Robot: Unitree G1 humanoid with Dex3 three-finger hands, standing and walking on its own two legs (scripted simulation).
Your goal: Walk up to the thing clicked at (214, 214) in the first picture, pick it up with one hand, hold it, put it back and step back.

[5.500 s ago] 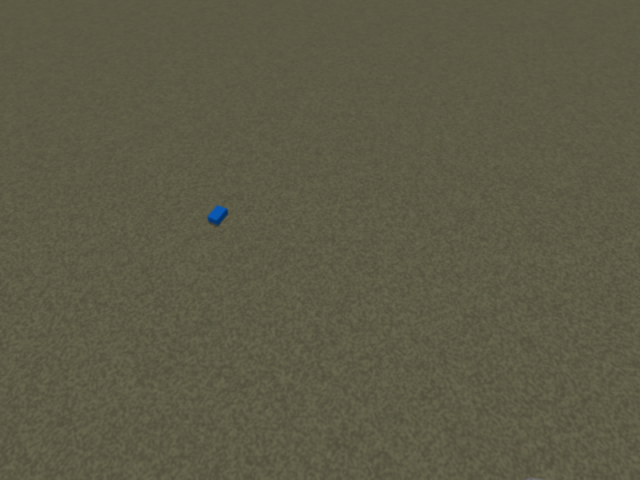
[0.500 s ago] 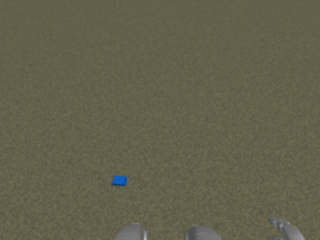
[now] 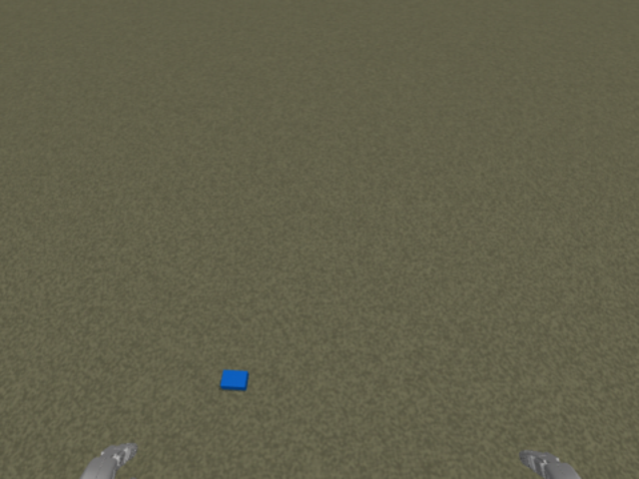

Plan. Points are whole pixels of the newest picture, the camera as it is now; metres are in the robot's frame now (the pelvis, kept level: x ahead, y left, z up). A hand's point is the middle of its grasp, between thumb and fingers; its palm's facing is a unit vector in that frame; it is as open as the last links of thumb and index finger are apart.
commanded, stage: walk up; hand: left
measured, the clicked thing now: (234, 380) +0.48 +0.26 -0.76
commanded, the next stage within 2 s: stand in 0.76 s
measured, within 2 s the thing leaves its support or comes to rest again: neither
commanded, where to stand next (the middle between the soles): +0.10 +0.02 m, yaw +0 degrees
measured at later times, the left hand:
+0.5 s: hand out of the picture +0.06 +0.25 -0.15, palm faces -0.04 -0.94 -0.34, open 7.3 cm
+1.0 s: hand out of the picture +0.11 +0.25 -0.15, palm faces -0.03 -0.94 -0.33, open 7.3 cm
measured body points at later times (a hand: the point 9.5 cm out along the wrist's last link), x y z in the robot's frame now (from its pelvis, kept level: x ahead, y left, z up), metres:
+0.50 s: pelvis +0.00 +0.00 +0.01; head +0.01 +0.00 +0.46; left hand +0.06 +0.30 -0.13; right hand +0.06 -0.30 -0.13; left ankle +0.02 +0.10 -0.74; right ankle +0.02 -0.13 -0.74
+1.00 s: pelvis +0.02 +0.00 +0.01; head +0.03 +0.01 +0.46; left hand +0.11 +0.30 -0.13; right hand +0.11 -0.30 -0.12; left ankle +0.02 +0.10 -0.74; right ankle +0.02 -0.13 -0.74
